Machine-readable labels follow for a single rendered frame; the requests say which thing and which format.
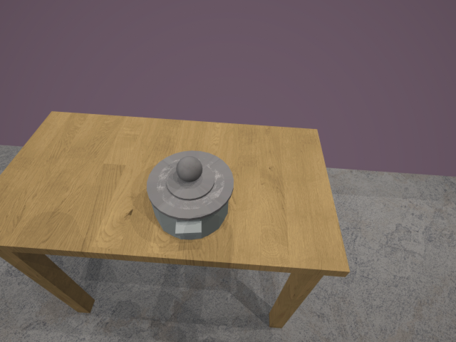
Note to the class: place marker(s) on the pot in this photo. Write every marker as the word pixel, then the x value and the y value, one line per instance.
pixel 194 229

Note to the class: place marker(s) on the table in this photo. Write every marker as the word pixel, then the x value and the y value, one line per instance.
pixel 78 188

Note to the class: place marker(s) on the knob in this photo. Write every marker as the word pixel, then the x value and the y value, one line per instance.
pixel 189 169

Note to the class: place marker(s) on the lid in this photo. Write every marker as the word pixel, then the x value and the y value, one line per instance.
pixel 182 200

